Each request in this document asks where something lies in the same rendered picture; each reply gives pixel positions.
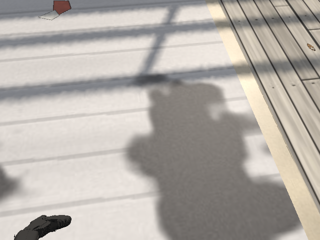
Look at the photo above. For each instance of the robot left hand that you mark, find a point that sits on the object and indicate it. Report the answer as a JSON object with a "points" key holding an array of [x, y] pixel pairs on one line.
{"points": [[43, 225]]}

